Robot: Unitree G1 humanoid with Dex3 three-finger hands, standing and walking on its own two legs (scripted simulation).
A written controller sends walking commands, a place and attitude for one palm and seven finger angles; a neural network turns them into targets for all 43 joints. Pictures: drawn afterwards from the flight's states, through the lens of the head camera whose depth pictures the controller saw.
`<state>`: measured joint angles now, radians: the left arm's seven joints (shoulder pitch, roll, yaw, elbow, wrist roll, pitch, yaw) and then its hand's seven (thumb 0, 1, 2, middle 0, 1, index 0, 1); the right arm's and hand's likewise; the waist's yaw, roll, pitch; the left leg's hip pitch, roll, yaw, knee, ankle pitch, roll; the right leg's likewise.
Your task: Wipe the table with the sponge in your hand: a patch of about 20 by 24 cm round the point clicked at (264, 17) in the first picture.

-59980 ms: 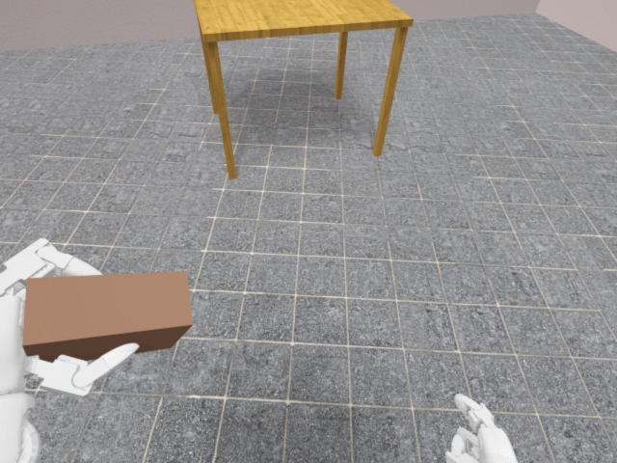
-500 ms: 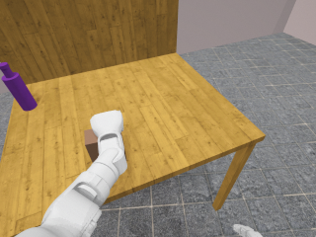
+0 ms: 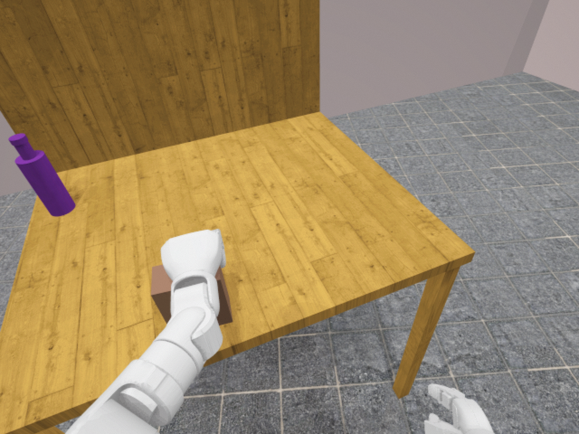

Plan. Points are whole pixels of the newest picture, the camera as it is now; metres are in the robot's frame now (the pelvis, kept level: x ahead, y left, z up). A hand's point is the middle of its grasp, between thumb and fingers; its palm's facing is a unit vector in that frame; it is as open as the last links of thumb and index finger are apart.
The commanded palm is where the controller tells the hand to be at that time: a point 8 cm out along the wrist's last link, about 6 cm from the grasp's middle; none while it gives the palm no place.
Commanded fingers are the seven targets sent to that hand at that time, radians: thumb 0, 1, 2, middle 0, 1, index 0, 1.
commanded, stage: wipe back along the third lane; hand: left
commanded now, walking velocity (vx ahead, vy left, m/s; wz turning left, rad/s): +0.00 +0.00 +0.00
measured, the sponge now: (197, 303) +0.34 +0.19 -0.02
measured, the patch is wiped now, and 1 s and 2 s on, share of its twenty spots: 0.90 0.90 0.90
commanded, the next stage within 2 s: slide back across to the middle lane in 0.08 s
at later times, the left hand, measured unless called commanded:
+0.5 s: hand (194, 288) +0.32 +0.18 +0.05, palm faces +0.01 -0.11 -0.99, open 9.6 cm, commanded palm +0.28 +0.19 +0.10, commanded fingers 0.00 0.10 1.30 -1.20 -1.60 -1.20 -1.60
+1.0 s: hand (157, 305) +0.29 +0.23 +0.05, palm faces -0.03 -0.09 -1.00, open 9.6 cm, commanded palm +0.27 +0.24 +0.10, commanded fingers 0.00 0.10 1.30 -1.20 -1.60 -1.20 -1.60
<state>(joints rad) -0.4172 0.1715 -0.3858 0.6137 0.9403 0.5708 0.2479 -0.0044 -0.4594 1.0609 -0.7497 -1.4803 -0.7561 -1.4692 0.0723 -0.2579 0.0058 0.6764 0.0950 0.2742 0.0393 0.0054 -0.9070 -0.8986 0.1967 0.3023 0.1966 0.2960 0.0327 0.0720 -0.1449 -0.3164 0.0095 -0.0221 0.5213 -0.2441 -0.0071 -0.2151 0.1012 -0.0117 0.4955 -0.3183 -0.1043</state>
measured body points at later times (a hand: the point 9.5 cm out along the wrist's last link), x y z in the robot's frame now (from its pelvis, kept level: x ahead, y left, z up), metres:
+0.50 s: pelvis +0.00 +0.00 +0.00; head -0.04 -0.05 +0.45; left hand +0.31 +0.18 +0.11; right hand +0.22 -0.23 -0.09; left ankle +0.02 +0.14 -0.73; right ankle -0.04 -0.05 -0.73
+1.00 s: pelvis -0.01 -0.01 +0.00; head -0.04 -0.05 +0.45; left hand +0.29 +0.23 +0.10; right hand +0.20 -0.24 -0.09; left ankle +0.02 +0.14 -0.73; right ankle -0.04 -0.05 -0.73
